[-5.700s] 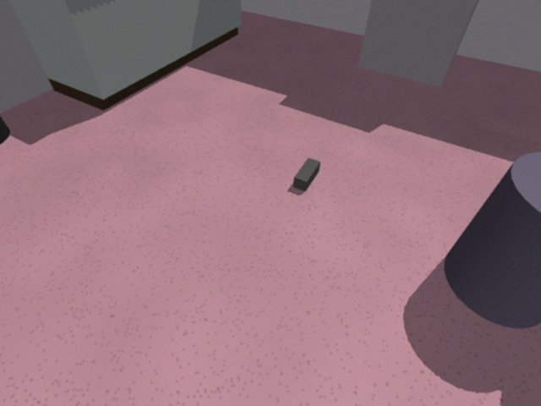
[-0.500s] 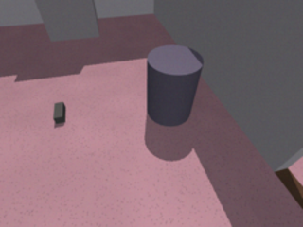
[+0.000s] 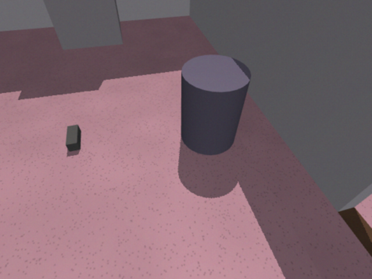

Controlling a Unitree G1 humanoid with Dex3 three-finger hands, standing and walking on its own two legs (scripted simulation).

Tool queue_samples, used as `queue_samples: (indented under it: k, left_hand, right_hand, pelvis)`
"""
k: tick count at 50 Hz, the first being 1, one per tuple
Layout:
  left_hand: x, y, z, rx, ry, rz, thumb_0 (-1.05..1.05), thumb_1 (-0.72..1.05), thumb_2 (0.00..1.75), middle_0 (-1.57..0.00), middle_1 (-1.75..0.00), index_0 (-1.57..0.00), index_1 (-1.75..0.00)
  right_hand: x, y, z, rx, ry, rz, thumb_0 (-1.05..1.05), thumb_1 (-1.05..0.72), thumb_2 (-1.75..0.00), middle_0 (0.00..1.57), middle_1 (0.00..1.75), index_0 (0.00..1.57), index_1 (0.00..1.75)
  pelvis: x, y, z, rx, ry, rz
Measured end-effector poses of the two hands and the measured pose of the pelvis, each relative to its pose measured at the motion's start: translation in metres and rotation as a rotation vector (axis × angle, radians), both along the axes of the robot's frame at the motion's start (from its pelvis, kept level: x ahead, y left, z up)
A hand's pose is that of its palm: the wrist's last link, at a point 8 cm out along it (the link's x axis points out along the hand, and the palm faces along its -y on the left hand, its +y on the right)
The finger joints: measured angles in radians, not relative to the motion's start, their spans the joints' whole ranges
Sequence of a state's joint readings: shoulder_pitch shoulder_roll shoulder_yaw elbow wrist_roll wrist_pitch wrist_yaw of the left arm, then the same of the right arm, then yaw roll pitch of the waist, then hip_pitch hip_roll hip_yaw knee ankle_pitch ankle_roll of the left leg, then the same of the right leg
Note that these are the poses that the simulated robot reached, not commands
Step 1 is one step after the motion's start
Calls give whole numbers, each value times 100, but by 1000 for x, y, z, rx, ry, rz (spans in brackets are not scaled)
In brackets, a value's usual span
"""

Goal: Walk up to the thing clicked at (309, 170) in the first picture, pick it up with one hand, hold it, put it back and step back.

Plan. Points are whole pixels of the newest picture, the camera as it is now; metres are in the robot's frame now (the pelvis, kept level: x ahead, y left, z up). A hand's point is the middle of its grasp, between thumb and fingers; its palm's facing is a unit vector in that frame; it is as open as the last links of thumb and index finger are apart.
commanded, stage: stand
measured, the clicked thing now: (73, 137) +1.19 +0.79 -0.75
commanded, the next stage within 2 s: walk up in 0.14 s
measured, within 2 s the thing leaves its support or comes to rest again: neither
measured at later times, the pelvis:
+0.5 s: pelvis -0.02 +0.00 -0.02, yaw +14 degrees
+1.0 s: pelvis -0.01 -0.06 -0.01, yaw +38 degrees
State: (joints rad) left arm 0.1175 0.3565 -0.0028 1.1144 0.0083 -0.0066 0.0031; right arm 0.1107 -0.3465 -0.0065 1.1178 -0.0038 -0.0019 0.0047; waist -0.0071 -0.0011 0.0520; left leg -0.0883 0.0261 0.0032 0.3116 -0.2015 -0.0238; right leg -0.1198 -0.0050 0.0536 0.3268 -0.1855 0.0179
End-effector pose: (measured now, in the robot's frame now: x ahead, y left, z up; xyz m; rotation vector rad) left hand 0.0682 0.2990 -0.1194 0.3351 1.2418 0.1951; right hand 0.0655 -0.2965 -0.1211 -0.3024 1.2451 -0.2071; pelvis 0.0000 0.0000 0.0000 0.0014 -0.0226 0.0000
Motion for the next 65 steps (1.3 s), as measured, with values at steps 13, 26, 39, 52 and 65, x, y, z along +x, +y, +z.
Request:
queue_samples:
  k: [13, 26, 39, 52, 65]
  left_hand:
    - [6, 8, 3, 1, -104, 104, 1, 91, 90, -21, -30, -21, -30]
    - [-68, 22, -16, -21, -98, 237, 1, 91, 90, -20, -30, -21, -30]
    - [-128, 13, -12, -45, -124, 438, 1, 91, 90, -20, -30, -21, -30]
    - [-226, -65, 26, 106, -83, 719, 1, 91, 90, -20, -30, -21, -30]
    - [-264, -126, -5, 66, -171, 955, 1, 91, 90, -20, -30, -21, -30]
  right_hand:
    - [6, -6, -3, -13, 36, 82, 1, -91, -89, 20, 30, 20, 30]
    - [73, 7, 13, -75, -66, 299, 1, -91, -89, 20, 30, 20, 30]
    - [108, 42, 24, -92, -51, 516, 1, -90, -89, 20, 30, 20, 30]
    - [207, 81, 13, 32, -154, 815, 1, -91, -89, 20, 30, 20, 30]
    - [251, 145, 12, 18, -109, 1109, 1, -91, -89, 20, 30, 20, 30]
  pelvis:
    - [-7, -7, -6, 3, 3, 100]
    - [-22, 1, -19, -7, -17, 261]
    - [-26, -10, -11, -22, 5, 489]
    - [-6, -63, -7, 19, 23, 706]
    - [15, -67, -22, -1, -16, 975]
